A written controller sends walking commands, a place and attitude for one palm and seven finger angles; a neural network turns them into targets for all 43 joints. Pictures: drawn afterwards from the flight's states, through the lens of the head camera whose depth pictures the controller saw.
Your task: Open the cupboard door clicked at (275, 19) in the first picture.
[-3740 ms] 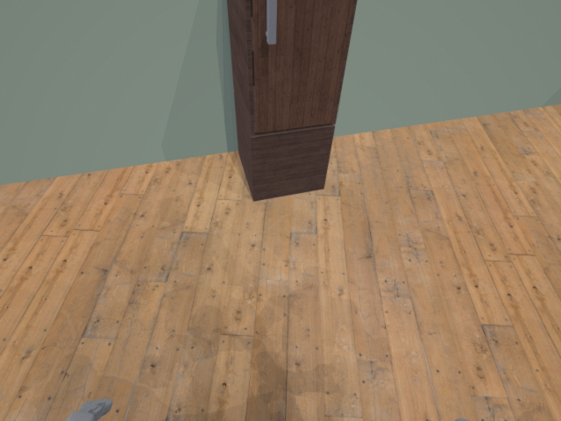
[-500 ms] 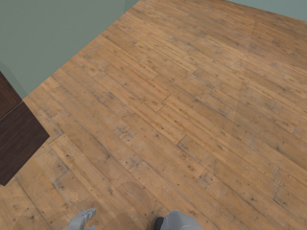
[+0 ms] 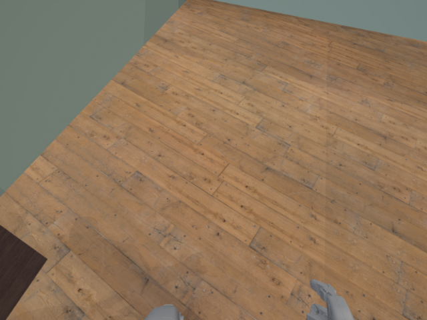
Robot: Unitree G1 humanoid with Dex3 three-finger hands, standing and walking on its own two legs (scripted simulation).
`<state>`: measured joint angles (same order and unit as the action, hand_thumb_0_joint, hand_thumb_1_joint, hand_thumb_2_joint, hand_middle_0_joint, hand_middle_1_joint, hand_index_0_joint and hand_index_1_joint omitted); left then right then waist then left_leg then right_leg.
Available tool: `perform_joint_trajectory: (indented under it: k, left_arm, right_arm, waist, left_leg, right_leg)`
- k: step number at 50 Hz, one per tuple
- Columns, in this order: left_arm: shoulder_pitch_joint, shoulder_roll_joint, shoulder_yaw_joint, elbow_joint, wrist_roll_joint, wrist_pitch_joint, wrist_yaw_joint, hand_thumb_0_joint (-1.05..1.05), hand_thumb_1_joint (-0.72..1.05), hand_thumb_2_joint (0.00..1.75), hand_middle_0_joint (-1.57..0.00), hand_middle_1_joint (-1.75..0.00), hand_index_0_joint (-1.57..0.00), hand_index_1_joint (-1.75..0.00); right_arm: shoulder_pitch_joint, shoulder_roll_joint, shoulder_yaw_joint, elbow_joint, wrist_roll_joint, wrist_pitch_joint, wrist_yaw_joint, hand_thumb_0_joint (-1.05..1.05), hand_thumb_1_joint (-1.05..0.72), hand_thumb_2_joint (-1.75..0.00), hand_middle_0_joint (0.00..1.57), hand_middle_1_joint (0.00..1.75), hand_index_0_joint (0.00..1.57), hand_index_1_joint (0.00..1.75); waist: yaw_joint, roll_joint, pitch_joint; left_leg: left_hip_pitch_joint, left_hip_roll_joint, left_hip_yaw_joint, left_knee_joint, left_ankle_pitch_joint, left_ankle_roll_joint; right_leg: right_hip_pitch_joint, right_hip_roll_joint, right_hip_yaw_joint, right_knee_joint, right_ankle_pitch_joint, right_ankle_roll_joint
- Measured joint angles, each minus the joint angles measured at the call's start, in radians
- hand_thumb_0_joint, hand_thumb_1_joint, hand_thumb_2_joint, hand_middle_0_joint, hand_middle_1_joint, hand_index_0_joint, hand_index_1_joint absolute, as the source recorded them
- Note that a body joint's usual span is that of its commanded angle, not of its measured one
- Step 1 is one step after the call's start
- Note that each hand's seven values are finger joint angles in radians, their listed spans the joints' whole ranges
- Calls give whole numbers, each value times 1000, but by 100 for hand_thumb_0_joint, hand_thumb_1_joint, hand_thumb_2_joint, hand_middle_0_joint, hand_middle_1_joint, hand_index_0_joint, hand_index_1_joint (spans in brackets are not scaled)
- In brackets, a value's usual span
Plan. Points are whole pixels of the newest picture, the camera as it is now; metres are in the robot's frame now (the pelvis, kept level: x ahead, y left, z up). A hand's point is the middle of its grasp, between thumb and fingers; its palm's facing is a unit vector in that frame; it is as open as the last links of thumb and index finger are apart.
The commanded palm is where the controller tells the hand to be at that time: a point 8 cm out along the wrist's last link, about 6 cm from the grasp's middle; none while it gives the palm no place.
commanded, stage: walk to a spot facing it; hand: left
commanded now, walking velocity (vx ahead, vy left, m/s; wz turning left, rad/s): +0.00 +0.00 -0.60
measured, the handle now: out of the picture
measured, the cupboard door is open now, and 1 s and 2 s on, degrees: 0 0 0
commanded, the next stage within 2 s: none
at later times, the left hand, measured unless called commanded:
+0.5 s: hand (166, 251) +0.27 +0.14 -0.14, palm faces -0.34 -0.90 -0.26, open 7.4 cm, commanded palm none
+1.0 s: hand (157, 250) +0.28 +0.17 -0.17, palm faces -0.52 -0.84 -0.18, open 7.4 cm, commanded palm none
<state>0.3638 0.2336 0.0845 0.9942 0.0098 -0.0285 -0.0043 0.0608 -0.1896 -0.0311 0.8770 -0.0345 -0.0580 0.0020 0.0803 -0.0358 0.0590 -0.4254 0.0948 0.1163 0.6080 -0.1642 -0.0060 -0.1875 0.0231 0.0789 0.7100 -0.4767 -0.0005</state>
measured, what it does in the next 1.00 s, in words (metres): walks ahead, turning right: right foot, then left foot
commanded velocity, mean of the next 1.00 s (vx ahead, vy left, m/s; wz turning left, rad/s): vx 0.00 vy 0.00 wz -0.60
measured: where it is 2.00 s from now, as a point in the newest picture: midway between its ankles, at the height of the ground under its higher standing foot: outside the picture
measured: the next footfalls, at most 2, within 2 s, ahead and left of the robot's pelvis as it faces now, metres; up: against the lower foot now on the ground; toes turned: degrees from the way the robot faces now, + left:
right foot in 0.48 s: +0.10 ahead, -0.12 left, +0.00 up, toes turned -27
left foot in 0.92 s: +0.20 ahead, +0.09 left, +0.00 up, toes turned -30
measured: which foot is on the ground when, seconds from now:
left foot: down 0.00-0.48, up 0.50-0.90, down 0.92-1.00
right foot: up 0.00-0.46, down 0.48-0.94, up 0.96-1.00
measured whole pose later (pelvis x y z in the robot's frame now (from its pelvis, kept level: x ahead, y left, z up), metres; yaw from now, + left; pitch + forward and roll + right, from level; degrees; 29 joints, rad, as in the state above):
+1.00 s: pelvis +0.10 +0.05 +0.01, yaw -37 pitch +0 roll -1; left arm 0.20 0.24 0.09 0.91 0.02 0.07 -0.01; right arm 0.13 -0.18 -0.03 0.86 -0.02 0.02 -0.02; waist 0.03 -0.07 0.07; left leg -0.29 0.05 0.12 0.60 -0.31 0.03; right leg -0.45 0.06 0.09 0.84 -0.42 0.03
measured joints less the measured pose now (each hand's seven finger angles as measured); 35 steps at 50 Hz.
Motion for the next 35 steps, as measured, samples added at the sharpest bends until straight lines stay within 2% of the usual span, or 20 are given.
perform_joint_trajectory:
  k: [2, 4, 6, 8, 13, 18, 22, 24, 25, 26, 27, 29, 31, 35]
  left_arm:
    - [-5, 6, 4, 11, -1, 15, 1, 0, 91, 90, -20, -30, -20, -30]
    - [-15, 10, 8, 18, 4, 29, -6, 0, 91, 90, -20, -30, -19, -30]
    - [-40, 14, 11, 6, 9, 44, -14, 1, 91, 90, -20, -30, -19, -30]
    - [-70, 14, 16, -18, 9, 56, -19, 1, 91, 90, -20, -30, -19, -30]
    - [-136, 2, 26, -71, 14, 80, -22, 0, 91, 90, -20, -30, -19, -30]
    - [-195, -11, 23, -98, 15, 94, -22, 0, 91, 90, -20, -30, -19, -30]
    - [-226, -22, 12, -114, 16, 87, -21, 0, 91, 90, -20, -30, -19, -30]
    - [-232, -23, 2, -125, 16, 71, -21, 0, 91, 90, -20, -30, -19, -30]
    - [-239, -27, -2, -126, 19, 55, -17, 0, 91, 90, -20, -30, -19, -30]
    - [-246, -32, -10, -127, 15, 43, -12, 0, 91, 90, -20, -30, -19, -30]
    - [-250, -36, -17, -128, 9, 36, -7, 0, 91, 90, -20, -30, -19, -30]
    - [-246, -42, -22, -127, 2, 33, 4, 0, 91, 90, -20, -30, -20, -30]
    - [-236, -45, -23, -121, -1, 38, 13, 0, 91, 90, -20, -30, -20, -30]
    - [-216, -47, -25, -104, 1, 47, 15, 0, 90, 90, -20, -30, -20, -30]
  right_arm:
    - [1, 17, 20, -5, -1, -4, 1, 0, -92, -90, 20, 30, 20, 30]
    - [22, 36, 30, -4, 2, -5, -3, 0, -92, -90, 21, 30, 20, 30]
    - [53, 49, 31, 6, 3, -4, -10, 0, -91, -90, 21, 30, 20, 30]
    - [88, 55, 29, 26, 5, 3, -15, 0, -91, -90, 21, 30, 20, 30]
    - [154, 21, -10, 63, 11, 23, -31, -1, -94, -90, 21, 30, 21, 30]
    - [205, -10, -28, 92, 3, 43, -25, -1, -93, -90, 21, 30, 20, 30]
    - [234, -26, -39, 105, -1, 58, -17, 0, -92, -90, 20, 30, 20, 30]
    - [257, -32, -42, 105, 1, 64, -12, 0, -92, -90, 20, 30, 20, 30]
    - [261, -38, -43, 106, 5, 72, -8, 0, -92, -90, 20, 30, 20, 30]
    - [256, -44, -42, 107, 8, 85, -9, 0, -92, -90, 20, 30, 20, 30]
    - [248, -47, -40, 107, 11, 98, -13, 1, -92, -90, 20, 30, 20, 30]
    - [229, -45, -36, 103, 14, 112, -18, 1, -92, -90, 20, 30, 20, 30]
    - [205, -38, -31, 94, 12, 118, -19, 1, -92, -90, 20, 30, 20, 30]
    - [151, -23, -26, 61, 10, 116, -20, 1, -91, -90, 20, 30, 20, 30]
  waist:
    - [3, -14, 10]
    - [-12, -17, 7]
    - [-28, -16, 7]
    - [-38, -11, 7]
    - [-66, -4, 1]
    - [-100, 11, 9]
    - [-128, 36, 18]
    - [-135, 50, 15]
    - [-132, 68, 18]
    - [-131, 82, 26]
    - [-134, 90, 35]
    - [-130, 95, 42]
    - [-125, 92, 40]
    - [-116, 78, 27]
  left_leg:
    - [32, 19, 42, 35, -62, 23]
    - [81, 36, 75, 13, -89, 23]
    - [125, 44, 99, -29, -85, 19]
    - [159, 50, 122, -66, -81, 27]
    - [209, 48, 192, -116, -88, 34]
    - [234, 56, 257, -110, -118, 23]
    - [235, 87, 307, -47, -169, -3]
    - [218, 115, 321, 28, -214, -24]
    - [187, 134, 292, 108, -248, -37]
    - [140, 129, 223, 217, -313, -51]
    - [93, 109, 150, 328, -360, -61]
    - [21, 75, 54, 481, -363, -74]
    - [-27, 60, 0, 537, -308, -86]
    - [-69, 43, -54, 489, -238, -100]
  right_leg:
    - [-103, 0, -21, 284, -50, 5]
    - [-190, -17, -67, 467, -23, 18]
    - [-258, -44, -108, 541, 30, 32]
    - [-310, -66, -132, 548, 78, 41]
    - [-374, -107, -144, 467, 173, 62]
    - [-328, -121, -165, 265, 167, 68]
    - [-237, -104, -187, 74, 134, 48]
    - [-165, -86, -198, -61, 193, 20]
    - [-164, -69, -198, -66, 184, -12]
    - [-174, -57, -193, -45, 167, -31]
    - [-174, -50, -188, -36, 157, -42]
    - [-154, -37, -173, -60, 163, -48]
    - [-131, -23, -153, -107, 190, -45]
    - [-109, -1, -111, -174, 233, -48]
